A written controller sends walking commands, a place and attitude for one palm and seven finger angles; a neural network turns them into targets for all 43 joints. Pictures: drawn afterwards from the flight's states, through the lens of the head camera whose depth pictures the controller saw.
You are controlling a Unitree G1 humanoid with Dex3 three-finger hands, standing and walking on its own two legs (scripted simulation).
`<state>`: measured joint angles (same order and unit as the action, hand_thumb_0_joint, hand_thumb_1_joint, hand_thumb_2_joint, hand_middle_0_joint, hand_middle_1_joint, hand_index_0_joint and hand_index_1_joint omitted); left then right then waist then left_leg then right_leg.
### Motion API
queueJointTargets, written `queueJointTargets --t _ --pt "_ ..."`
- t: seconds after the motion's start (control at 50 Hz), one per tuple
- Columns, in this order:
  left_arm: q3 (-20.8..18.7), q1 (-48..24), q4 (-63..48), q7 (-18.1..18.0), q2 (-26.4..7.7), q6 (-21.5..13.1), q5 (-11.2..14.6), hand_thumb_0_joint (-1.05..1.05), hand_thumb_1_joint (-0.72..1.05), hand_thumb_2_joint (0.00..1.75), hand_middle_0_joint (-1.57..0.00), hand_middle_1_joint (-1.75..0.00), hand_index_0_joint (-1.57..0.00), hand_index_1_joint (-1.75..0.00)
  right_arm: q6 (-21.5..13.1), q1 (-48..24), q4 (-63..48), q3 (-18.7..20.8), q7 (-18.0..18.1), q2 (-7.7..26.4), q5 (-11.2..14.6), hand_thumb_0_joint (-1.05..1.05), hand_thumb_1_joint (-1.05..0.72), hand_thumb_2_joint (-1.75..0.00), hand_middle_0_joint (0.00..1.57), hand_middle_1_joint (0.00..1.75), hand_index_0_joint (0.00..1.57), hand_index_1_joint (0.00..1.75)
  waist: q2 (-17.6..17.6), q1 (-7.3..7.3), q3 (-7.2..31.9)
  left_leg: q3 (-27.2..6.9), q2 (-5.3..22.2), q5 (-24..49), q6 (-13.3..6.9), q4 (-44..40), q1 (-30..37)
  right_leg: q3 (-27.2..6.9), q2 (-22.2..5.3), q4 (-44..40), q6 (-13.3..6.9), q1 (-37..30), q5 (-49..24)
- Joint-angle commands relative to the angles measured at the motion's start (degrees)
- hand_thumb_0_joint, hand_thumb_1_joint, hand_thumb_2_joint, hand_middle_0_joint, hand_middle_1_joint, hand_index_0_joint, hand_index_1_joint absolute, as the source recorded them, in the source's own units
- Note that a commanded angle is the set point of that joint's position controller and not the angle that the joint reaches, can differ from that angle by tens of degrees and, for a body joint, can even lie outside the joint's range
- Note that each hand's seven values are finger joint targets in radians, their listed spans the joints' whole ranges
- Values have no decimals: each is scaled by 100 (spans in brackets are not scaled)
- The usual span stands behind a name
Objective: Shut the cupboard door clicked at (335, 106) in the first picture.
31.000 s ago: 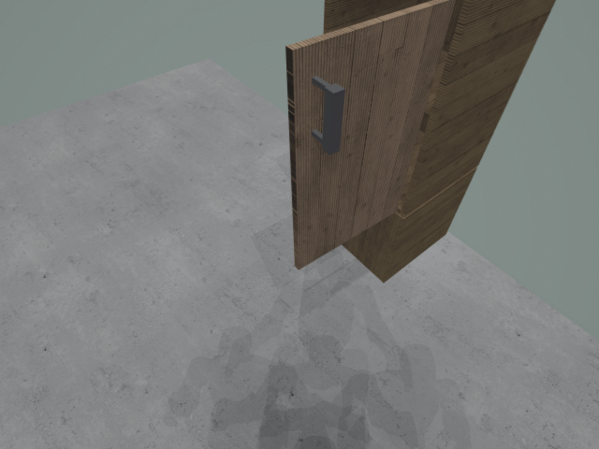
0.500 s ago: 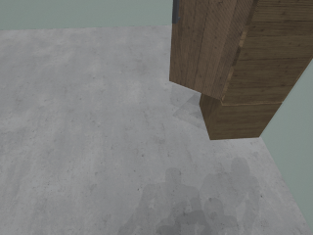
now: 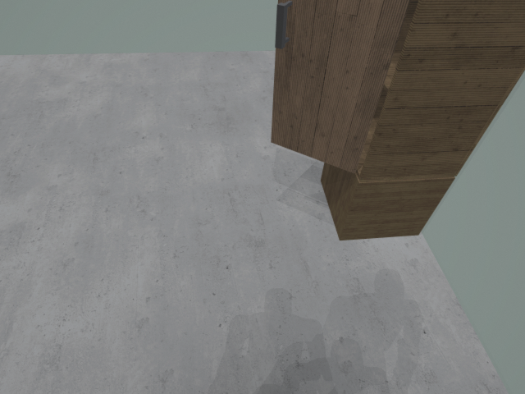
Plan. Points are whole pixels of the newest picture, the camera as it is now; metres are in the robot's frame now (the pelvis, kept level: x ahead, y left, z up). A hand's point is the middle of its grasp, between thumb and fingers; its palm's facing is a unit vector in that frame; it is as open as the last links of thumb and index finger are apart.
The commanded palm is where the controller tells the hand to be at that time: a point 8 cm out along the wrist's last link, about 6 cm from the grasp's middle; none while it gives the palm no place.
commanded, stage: look to check the result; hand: left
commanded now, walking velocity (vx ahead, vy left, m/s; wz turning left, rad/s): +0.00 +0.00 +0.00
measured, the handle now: (284, 24) +1.09 -0.02 +0.13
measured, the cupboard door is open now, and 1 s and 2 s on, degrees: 54 54 54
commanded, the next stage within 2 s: walk to a spot facing it in 0.62 s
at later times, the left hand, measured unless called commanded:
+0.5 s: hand out of the picture -0.01 +0.15 -0.18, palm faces +0.03 -0.99 -0.16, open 7.4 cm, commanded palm none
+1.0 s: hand out of the picture +0.01 +0.18 -0.19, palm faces +0.14 -0.97 -0.19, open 7.4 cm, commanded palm none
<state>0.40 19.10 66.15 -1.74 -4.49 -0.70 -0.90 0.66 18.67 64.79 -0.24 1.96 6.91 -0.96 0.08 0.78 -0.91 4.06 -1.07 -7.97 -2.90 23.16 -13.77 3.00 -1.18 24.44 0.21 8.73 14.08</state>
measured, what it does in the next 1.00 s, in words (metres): stands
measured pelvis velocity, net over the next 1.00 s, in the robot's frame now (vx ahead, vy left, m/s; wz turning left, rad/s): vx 0.03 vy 0.01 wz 0.11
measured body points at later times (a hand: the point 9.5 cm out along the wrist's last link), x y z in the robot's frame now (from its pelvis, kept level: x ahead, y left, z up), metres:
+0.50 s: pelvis +0.02 +0.00 +0.00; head +0.03 +0.00 +0.45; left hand -0.01 +0.21 -0.16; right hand +0.00 -0.21 -0.16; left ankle +0.05 +0.09 -0.74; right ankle -0.01 -0.12 -0.74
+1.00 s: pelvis +0.03 +0.01 -0.01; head +0.05 +0.01 +0.44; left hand +0.01 +0.23 -0.17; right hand +0.04 -0.22 -0.17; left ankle +0.05 +0.09 -0.74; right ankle -0.01 -0.12 -0.74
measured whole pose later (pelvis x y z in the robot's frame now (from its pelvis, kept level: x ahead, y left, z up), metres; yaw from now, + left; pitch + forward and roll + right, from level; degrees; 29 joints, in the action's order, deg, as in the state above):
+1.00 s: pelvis +0.03 +0.01 -0.01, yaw +6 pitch -1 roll -1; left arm -2.6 15.8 62.4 -2.0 -8.5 0.3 -1.2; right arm 2.1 16.4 62.5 1.1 1.1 8.3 -1.2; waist 0.6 1.0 -3.6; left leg 0.3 -2.1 -16.9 -2.5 35.3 -18.9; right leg 8.7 -2.6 29.1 0.6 8.2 20.0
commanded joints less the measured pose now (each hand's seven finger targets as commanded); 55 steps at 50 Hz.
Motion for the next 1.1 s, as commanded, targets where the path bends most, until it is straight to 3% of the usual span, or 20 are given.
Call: queueJointTargets --t 0.0,0.42,0.72,0.82,0.88,0.9,0.92,0.94,0.96,0.98,1.0,1.02,1.08 --pt "-151 554 -50 -85 -635 -21 16 0 90 90 -20 -30 -20 -30 -78 392 -119 91 25 485 24 0 -90 -90 20 30 20 30 34 -3 -509 -855 610 -484 2 -576 43 -531 -417 -658 -203 486 155" --pt "-120 505 -11 -89 -683 -32 29 0 90 90 -20 -30 -20 -30 -90 267 -50 80 32 530 38 0 -90 -90 20 30 20 30 -106 -14 -450 -767 646 129 4 -439 368 -542 -444 -707 -171 353 -164" --pt "-118 440 6 -78 -741 -35 25 0 90 90 -20 -30 -20 -30 -113 129 -50 79 46 623 42 0 -90 -90 20 30 20 30 21 -14 -478 -775 646 282 20 -476 427 -518 -465 -777 -154 192 -306" --pt "-300 333 -195 -106 -935 57 17 0 90 90 -20 -30 -20 -30 -32 14 -233 166 8 745 34 0 -90 -90 20 30 20 30 28 -47 -461 -959 602 508 -29 -66 -145 -239 -603 -271 -160 26 -235" --pt "-417 276 -382 -112 -1083 95 0 0 90 90 -20 -30 -20 -30 15 -99 -432 248 -21 853 30 0 -90 -90 20 30 20 30 -73 -92 -317 -1087 533 515 -58 308 -563 -175 -781 -88 -265 -120 -252" --pt "-454 248 -432 -109 -1109 94 -5 0 90 90 -20 -30 -20 -30 28 -109 -480 258 -34 805 10 0 -90 -90 20 30 20 30 -193 -85 -266 -1032 437 148 -29 474 -730 -266 -932 -179 -344 -183 108" --pt "-491 233 -480 -98 -1191 93 -18 0 90 90 -20 -30 -20 -30 45 -132 -548 267 -55 745 -2 0 -90 -90 20 30 20 30 -446 -109 -273 -840 257 -327 30 829 -1014 -446 -1174 -411 -483 -280 604" --pt "-537 230 -555 -87 -1300 94 -46 0 90 90 -20 -30 -20 -30 75 -185 -641 295 -81 686 -24 0 -90 -90 20 30 20 30 -902 -147 -306 -435 72 -944 121 1521 -1301 -784 -1599 -770 -710 -309 1197" --pt "-564 189 -628 -72 -1357 86 -64 0 90 90 -20 -30 -20 -30 102 -389 -767 333 -109 703 -41 0 -90 -90 20 30 20 30 -1232 -210 -442 -197 77 -1811 202 2385 -1652 -1078 -2032 -1093 -980 -261 1431" --pt "-571 118 -687 -78 -1363 68 -94 0 90 90 -20 -30 -20 -30 105 -569 -917 394 -148 800 -42 0 -90 -90 20 30 20 30 -1327 -243 -521 -208 243 -2214 206 3143 -2016 -1196 -2306 -1299 -1131 -302 1475" --pt "-593 -33 -779 -82 -1343 28 -114 0 90 90 -20 -30 -20 -30 86 -756 -1024 421 -181 812 -35 0 -90 -90 20 30 20 30 -1058 -189 -743 -316 472 -2146 228 3472 -2302 -1144 -2434 -1352 -1169 -288 1252" --pt "-622 -194 -850 -69 -1424 -1 -123 0 90 90 -20 -30 -20 -30 66 -833 -1105 404 -215 790 -23 0 -90 -90 20 30 20 30 -819 -120 -853 -358 616 -2151 238 3405 -2318 -843 -2437 -1208 -1103 -295 883" --pt "-714 -388 -957 7 -1677 -64 -149 0 90 90 -20 -30 -20 -30 -11 -638 -1228 360 -318 688 2 0 -90 -90 20 30 20 30 -647 40 -736 48 645 -2024 177 1991 -1532 63 -2247 -473 -694 -237 76"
